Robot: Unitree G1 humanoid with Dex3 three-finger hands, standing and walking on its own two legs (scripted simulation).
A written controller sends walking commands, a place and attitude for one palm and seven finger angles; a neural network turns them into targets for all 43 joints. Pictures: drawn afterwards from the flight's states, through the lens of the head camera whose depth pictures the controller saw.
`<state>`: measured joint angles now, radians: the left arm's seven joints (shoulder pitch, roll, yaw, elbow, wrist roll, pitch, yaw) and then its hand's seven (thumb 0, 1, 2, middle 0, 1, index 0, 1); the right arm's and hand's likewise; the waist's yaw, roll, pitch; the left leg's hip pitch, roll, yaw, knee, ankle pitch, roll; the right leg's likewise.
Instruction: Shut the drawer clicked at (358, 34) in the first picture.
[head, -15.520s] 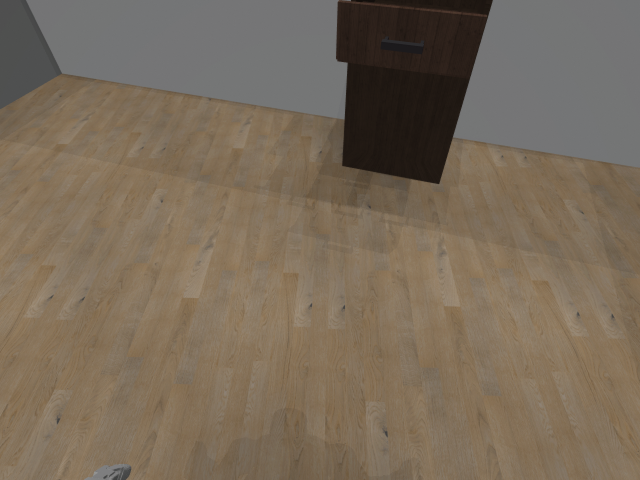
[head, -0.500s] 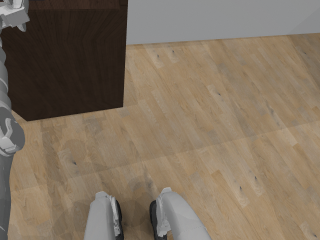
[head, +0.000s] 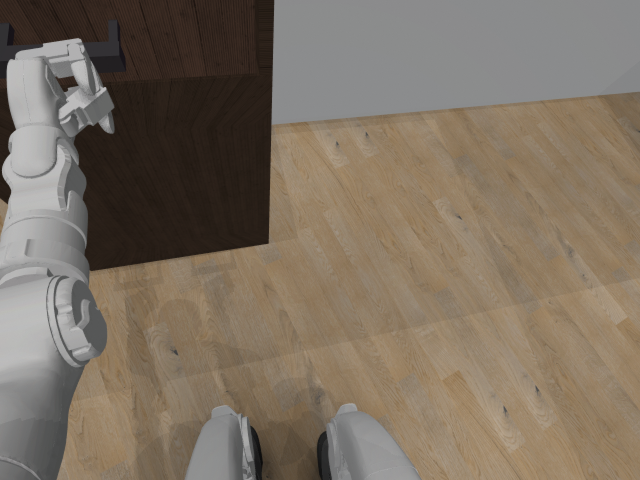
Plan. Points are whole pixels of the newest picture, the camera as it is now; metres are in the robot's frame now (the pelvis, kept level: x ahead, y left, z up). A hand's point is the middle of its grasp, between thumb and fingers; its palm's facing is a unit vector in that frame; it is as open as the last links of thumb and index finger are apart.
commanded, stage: draw the hand back to the body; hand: left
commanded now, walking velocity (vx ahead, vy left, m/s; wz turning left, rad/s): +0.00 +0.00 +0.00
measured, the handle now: (61, 45) +0.63 +0.24 +0.08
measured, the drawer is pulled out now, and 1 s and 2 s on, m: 0.00 0.00 0.00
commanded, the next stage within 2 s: step back with the hand held close in 1.40 s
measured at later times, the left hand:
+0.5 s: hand (30, 176) +0.40 +0.21 +0.14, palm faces +0.13 -0.99 -0.03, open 3.3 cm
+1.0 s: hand out of the picture +0.27 +0.21 +0.21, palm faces +0.35 -0.88 -0.31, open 3.3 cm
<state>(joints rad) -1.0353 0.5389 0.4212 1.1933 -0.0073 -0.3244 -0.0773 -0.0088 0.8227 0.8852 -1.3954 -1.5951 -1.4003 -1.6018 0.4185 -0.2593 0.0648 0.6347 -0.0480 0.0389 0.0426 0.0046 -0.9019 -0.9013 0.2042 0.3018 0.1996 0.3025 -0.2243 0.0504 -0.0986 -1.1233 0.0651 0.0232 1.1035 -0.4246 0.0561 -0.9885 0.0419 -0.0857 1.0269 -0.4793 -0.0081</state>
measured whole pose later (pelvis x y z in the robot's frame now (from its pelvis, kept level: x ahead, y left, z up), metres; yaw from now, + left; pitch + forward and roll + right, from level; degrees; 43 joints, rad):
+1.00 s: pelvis +0.04 -0.02 +0.09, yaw +2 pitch -3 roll +0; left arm 0.25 0.31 0.19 -0.15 -0.08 -0.05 0.08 0.02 0.89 0.90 -1.40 -1.59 -1.40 -1.60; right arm 0.17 -0.24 0.06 0.60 0.02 -0.01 -0.06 0.01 -0.90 -0.90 0.20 0.30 0.20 0.30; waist 0.04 0.07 0.02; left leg -0.14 0.01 0.07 0.41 -0.21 0.02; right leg -0.04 0.02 -0.04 0.38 -0.28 -0.03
